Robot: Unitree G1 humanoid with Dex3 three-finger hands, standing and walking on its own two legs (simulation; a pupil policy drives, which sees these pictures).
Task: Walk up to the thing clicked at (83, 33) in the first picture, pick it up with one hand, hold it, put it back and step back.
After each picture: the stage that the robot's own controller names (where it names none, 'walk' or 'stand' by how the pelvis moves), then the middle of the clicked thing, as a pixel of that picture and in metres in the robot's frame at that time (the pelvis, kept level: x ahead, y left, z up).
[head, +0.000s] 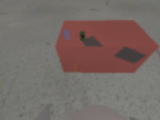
stand; (82, 36) +0.95 +0.16 -0.09
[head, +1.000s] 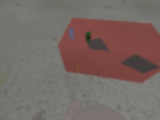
walk; (88, 37) +0.87 +0.12 -0.08
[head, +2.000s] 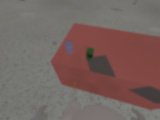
stand; (89, 54) +0.56 +0.05 -0.06
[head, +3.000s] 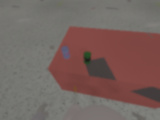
stand; (87, 58) +0.52 +0.06 -0.07
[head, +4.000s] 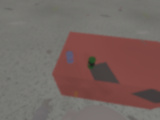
stand; (91, 62) +0.52 +0.01 -0.09
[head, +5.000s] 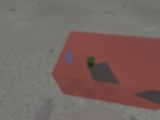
stand; (90, 62) +0.50 +0.02 -0.09
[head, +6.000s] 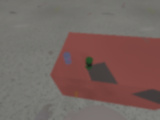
stand; (88, 63) +0.50 +0.04 -0.09
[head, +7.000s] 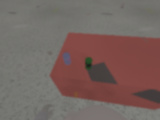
stand; (88, 63) +0.50 +0.05 -0.09
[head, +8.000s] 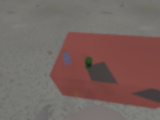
stand; (88, 63) +0.50 +0.05 -0.09
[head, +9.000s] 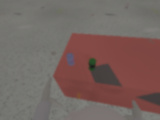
rise first; (92, 64) +0.49 +0.03 -0.08
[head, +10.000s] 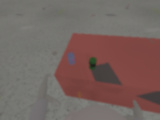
go down; (92, 63) +0.51 +0.03 -0.08
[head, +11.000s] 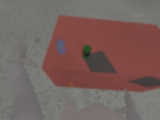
go down; (86, 52) +0.52 +0.01 -0.04
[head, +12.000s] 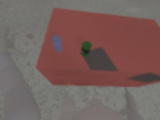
go down; (85, 49) +0.52 +0.02 -0.01
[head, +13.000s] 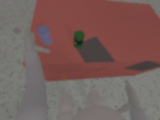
close in; (78, 40) +0.54 +0.03 +0.03
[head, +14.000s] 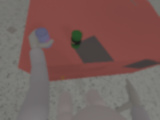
lift; (76, 40) +0.53 +0.04 +0.03
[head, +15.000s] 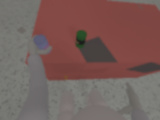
lift; (80, 39) +0.54 +0.03 +0.04
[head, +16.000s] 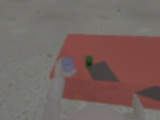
lift; (88, 62) +0.51 +0.04 -0.04
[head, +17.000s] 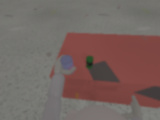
hold; (89, 62) +0.50 +0.03 -0.06
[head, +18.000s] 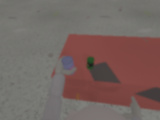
hold; (90, 63) +0.51 +0.02 -0.06
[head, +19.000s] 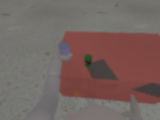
crouch; (88, 61) +0.52 +0.03 -0.06
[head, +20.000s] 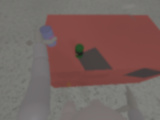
lower; (79, 51) +0.52 +0.04 -0.04
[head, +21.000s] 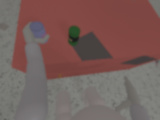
lower; (73, 36) +0.54 +0.04 +0.04
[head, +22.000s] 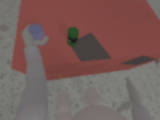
lower; (72, 37) +0.54 +0.04 +0.04
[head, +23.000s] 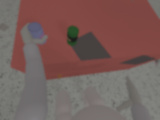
lower; (72, 36) +0.54 +0.04 +0.04
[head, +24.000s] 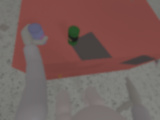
lower; (73, 36) +0.54 +0.04 +0.04
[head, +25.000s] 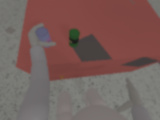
open; (73, 38) +0.54 +0.04 +0.03
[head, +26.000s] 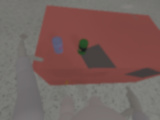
sink last; (82, 47) +0.52 +0.02 +0.00
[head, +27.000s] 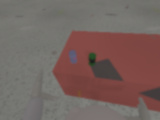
stand; (92, 59) +0.52 +0.03 -0.03
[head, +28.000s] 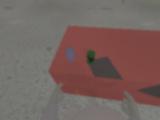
stand; (90, 57) +0.51 +0.03 -0.02
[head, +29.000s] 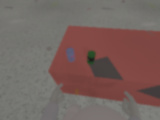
stand; (91, 57) +0.51 +0.03 -0.02
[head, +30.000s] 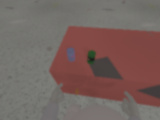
stand; (91, 57) +0.51 +0.03 -0.02
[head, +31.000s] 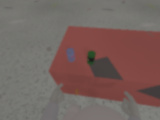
stand; (91, 57) +0.51 +0.03 -0.02
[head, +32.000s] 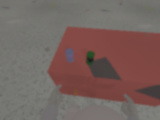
stand; (90, 58) +0.51 +0.02 -0.02
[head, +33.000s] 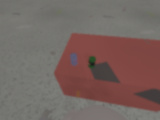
stand; (91, 62) +0.53 +0.02 -0.08
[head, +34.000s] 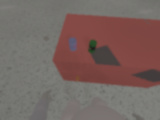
walk; (92, 46) +0.60 +0.00 -0.07
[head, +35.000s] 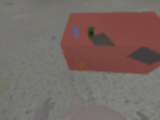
walk; (91, 32) +0.86 +0.07 -0.07
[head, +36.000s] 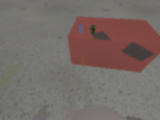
stand; (92, 29) +1.12 +0.05 -0.07
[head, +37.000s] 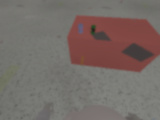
stand; (93, 29) +1.10 +0.04 -0.09
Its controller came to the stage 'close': yes
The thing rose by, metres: 0.00
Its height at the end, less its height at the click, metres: +0.00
